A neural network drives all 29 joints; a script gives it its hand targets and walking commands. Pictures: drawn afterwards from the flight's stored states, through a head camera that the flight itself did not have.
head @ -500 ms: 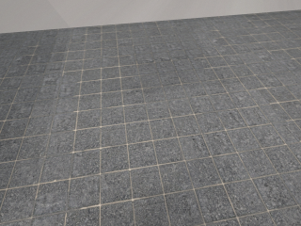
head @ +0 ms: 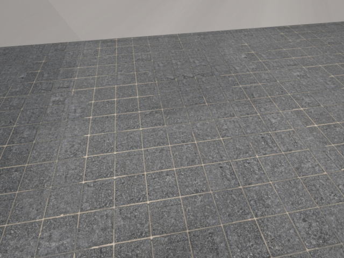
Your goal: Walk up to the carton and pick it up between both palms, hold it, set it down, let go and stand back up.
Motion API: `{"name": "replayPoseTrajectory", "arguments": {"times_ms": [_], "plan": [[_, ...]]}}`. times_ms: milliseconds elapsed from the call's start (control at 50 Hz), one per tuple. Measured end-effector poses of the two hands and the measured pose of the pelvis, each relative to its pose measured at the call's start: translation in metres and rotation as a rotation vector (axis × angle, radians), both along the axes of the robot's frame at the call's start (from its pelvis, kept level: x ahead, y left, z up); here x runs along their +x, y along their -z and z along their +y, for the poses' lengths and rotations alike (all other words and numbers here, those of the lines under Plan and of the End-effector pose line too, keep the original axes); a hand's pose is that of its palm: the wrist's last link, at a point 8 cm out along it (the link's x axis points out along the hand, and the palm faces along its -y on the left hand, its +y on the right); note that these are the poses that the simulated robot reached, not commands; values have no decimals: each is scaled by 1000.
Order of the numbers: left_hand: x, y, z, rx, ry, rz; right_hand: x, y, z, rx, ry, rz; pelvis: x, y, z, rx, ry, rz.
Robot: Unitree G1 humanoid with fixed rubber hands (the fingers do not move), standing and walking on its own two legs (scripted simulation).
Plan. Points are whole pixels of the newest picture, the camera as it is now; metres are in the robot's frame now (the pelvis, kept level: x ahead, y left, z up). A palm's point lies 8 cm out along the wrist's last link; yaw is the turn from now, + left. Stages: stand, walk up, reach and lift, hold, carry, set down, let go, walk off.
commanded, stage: stand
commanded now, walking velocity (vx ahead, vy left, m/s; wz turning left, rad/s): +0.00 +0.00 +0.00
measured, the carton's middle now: out of the picture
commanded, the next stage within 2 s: walk up in 0.22 s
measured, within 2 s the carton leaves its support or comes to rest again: neither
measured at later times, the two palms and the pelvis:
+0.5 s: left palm out of the picture +0.00 +0.21 -0.14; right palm out of the picture +0.00 -0.21 -0.14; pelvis +0.00 +0.00 +0.00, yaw -6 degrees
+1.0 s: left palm (125, 238) +0.22 +0.13 -0.13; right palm out of the picture +0.05 -0.38 -0.13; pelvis +0.05 -0.09 -0.02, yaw -29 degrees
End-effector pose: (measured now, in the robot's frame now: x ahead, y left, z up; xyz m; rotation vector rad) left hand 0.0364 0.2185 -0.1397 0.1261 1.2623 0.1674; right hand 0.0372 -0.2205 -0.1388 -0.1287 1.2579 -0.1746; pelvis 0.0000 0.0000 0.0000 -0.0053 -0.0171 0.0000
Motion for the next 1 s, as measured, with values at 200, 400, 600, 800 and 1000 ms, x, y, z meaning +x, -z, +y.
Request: {"name": "replayPoseTrajectory", "arguments": {"times_ms": [200,400,600,800,1000], "plan": [[-29,3,-4,-17,-34,106,-24,1,9,14,21,90,4,-5,2,3,2,-19],[-42,4,-13,-40,-35,165,-36,2,20,31,32,138,7,-8,5,5,4,-32],[13,2,10,56,203,144,-47,5,-28,-75,180,20,1,4,-10,67,207,-49],[140,-19,-29,151,365,-109,-47,41,-124,-97,312,-42,29,33,-64,1,350,-90],[184,-12,-85,116,524,-65,11,-6,-157,-124,319,-262,49,19,-93,-31,501,-53]]}}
